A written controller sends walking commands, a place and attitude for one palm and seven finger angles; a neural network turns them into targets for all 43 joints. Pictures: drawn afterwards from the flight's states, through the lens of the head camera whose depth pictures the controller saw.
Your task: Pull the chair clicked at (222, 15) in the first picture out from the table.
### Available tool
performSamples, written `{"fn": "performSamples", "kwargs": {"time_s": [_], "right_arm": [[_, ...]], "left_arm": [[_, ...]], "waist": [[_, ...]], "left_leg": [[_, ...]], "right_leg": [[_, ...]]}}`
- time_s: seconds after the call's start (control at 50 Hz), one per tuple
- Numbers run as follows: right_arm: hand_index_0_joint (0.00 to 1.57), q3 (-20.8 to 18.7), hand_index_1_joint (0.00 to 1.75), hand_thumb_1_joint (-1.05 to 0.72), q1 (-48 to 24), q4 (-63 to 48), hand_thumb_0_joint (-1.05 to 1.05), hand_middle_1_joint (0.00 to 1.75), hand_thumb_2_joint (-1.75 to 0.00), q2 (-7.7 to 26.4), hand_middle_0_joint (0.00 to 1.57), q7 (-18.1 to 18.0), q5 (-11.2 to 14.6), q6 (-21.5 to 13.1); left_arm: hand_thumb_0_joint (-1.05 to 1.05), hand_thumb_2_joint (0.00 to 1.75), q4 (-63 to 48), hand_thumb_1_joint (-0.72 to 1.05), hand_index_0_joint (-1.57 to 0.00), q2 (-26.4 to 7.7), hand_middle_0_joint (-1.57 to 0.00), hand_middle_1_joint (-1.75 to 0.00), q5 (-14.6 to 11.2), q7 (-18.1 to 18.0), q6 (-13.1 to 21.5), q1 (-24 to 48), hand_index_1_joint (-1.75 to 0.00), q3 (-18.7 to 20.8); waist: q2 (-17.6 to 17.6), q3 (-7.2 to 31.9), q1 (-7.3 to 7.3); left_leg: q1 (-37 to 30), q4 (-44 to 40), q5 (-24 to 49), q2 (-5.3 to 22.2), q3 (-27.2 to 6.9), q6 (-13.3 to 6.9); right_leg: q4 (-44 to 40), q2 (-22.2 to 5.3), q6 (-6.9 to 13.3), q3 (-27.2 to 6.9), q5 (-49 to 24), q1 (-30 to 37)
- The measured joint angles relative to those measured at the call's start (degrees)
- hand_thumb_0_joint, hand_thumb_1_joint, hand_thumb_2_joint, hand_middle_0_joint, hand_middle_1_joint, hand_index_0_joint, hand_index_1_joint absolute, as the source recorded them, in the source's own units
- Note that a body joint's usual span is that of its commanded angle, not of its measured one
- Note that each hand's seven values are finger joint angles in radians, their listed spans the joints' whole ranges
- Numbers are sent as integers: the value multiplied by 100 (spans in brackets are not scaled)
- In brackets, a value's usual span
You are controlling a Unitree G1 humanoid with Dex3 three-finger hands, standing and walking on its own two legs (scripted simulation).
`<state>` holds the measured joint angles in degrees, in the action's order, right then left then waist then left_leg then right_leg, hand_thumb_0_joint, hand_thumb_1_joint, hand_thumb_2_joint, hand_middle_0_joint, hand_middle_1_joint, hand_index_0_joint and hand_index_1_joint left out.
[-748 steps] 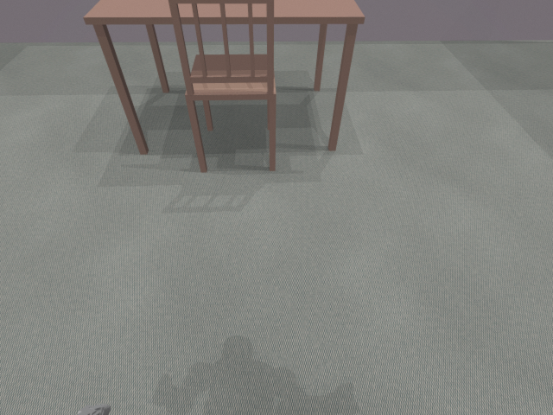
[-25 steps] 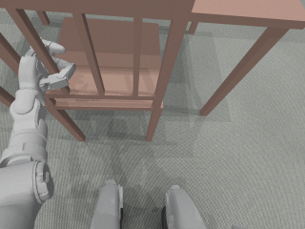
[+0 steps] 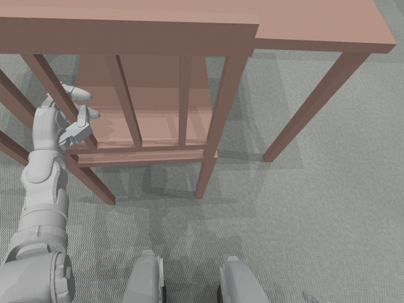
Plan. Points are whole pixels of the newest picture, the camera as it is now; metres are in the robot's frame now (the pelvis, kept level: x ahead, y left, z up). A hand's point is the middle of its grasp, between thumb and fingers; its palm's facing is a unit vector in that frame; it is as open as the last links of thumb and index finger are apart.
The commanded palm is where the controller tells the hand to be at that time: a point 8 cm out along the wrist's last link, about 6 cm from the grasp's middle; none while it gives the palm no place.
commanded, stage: hook a spindle and tug to test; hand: left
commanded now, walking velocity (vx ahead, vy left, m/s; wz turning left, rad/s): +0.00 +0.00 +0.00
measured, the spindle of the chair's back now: (128, 109) +0.47 +0.13 +0.04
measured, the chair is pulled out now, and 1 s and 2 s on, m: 0.01 0.11 0.17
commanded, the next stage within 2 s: step backward, pulling the chair out in 0.20 s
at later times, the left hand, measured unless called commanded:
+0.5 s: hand (88, 131) +0.42 +0.20 +0.04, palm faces +0.21 -0.97 -0.12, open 5.0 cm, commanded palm +0.40 +0.24 +0.03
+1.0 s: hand (112, 177) +0.33 +0.15 +0.04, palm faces +0.11 -0.98 -0.18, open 4.9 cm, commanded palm +0.32 +0.20 +0.04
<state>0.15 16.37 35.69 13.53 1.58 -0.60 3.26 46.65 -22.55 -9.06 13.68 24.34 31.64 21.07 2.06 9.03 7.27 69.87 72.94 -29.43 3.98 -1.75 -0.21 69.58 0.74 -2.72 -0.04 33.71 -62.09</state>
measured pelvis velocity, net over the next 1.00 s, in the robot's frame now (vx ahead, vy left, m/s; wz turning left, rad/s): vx -0.05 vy -0.01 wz -0.02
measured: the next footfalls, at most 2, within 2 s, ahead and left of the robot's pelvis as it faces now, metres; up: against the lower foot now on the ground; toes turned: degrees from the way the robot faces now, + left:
none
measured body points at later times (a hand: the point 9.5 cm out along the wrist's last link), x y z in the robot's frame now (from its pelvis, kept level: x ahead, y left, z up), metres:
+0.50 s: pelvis +0.01 +0.00 +0.07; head +0.12 +0.01 +0.50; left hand +0.41 +0.25 +0.05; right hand +0.10 -0.25 -0.06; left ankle +0.03 +0.11 -0.62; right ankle -0.01 -0.16 -0.62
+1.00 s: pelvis -0.05 -0.01 +0.10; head +0.04 -0.02 +0.54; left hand +0.32 +0.20 +0.05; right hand +0.02 -0.28 -0.03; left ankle +0.03 +0.11 -0.62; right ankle -0.01 -0.15 -0.62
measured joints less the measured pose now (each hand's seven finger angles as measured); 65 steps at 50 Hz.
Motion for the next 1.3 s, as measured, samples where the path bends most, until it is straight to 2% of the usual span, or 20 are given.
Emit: {"fn": "performSamples", "kwargs": {"time_s": [0.32,0.34,0.38,0.44,0.52,0.66,0.76,0.86,1.06,1.12,1.22,1.3], "right_arm": [[20,-46,30,-91,-185,-137,1,30,-90,-6,20,8,11,-171],[20,-45,30,-91,-232,-137,1,30,-90,-21,20,-52,63,-96],[20,-36,30,-91,-296,-170,1,30,-90,-59,20,-249,165,81],[20,26,30,-91,-230,-204,1,30,-90,-93,20,-468,276,240],[20,125,30,-91,-82,-128,1,30,-90,-107,21,-574,323,325],[20,-27,30,-91,-24,154,1,30,-90,67,21,-637,312,213],[20,-162,30,-91,-95,292,1,30,-90,191,21,-694,310,126],[20,-197,30,-91,-159,319,1,30,-90,171,20,-713,328,109],[20,-104,30,-91,-292,543,1,30,-90,44,21,-758,386,-194],[20,-113,30,-91,-335,680,1,30,-90,96,21,-790,398,-330],[20,-151,30,-91,-333,864,1,30,-90,234,21,-861,393,-496],[20,-135,30,-91,-297,838,1,30,-90,213,21,-893,375,-587]], "left_arm": [[2,83,-625,82,-43,283,-45,-145,-94,-71,7,-673,-145,-196],[1,83,-686,81,-44,275,-45,-145,101,-231,-116,-636,-145,-226],[1,82,-766,78,-44,218,-46,-145,551,-718,-646,-550,-145,-469],[2,81,-265,77,-46,411,-41,-132,483,-1327,-1293,-373,-145,-688],[3,81,779,77,-47,607,-35,-117,431,-1745,-1518,-56,-145,-700],[4,80,1669,76,-49,563,-34,-113,598,-1820,-1431,143,-145,-929],[3,80,1510,77,-50,590,-34,-115,607,-1816,-1341,-15,-145,-1045],[2,80,1253,76,-50,695,-33,-117,560,-1878,-1324,-208,-145,-1123],[1,79,1442,75,-50,989,-30,-117,462,-1991,-1192,-271,-145,-1351],[0,79,1580,75,-50,1094,-30,-117,472,-2036,-1083,-276,-145,-1436],[0,79,1694,74,-50,1248,-30,-117,535,-2063,-995,-297,-145,-1627],[0,79,1670,74,-50,1235,-29,-118,536,-2053,-1033,-292,-145,-1758]], "waist": [[-2,39,-109],[-30,-104,-128],[-18,-460,-184],[55,-619,-247],[9,-598,-243],[-65,-781,-180],[-79,-1050,-171],[-65,-1281,-176],[66,-1515,-272],[78,-1554,-275],[100,-1552,-352],[42,-1521,-441]], "left_leg": [[-240,-123,-36,-21,24,22],[-386,-160,-30,-32,35,23],[-909,-462,64,-51,54,26],[-1675,-1212,342,-60,114,11],[-2479,-2158,740,-51,182,12],[-3243,-2935,1111,29,267,25],[-3482,-3174,1304,52,386,18],[-3653,-3397,1540,72,450,28],[-3822,-3571,1898,79,378,92],[-3883,-3588,1745,-8,379,95],[-4003,-3747,2136,-80,422,2],[-3980,-3709,2082,-79,472,-41]], "right_leg": [[-95,-27,13,-13,44,223],[-121,-41,-4,-22,51,362],[-427,-62,-55,-27,-55,879],[-1211,-78,-41,-51,-386,1625],[-2154,-84,2,-56,-892,2381],[-3010,-62,46,26,-1415,3122],[-3308,-58,15,-63,-1558,3346],[-3429,-39,28,-121,-1768,3439],[-3370,-17,105,-53,-1975,3524],[-3380,-94,94,-60,-2017,3577],[-3389,-164,18,-97,-2071,3643],[-3173,-184,107,-109,-1701,3535]]}}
